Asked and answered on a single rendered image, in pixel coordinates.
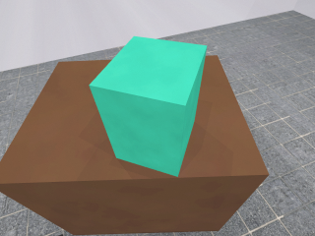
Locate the pedestal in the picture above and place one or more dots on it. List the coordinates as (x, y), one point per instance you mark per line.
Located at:
(61, 164)

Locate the carton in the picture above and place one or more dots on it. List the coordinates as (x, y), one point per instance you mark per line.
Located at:
(147, 98)

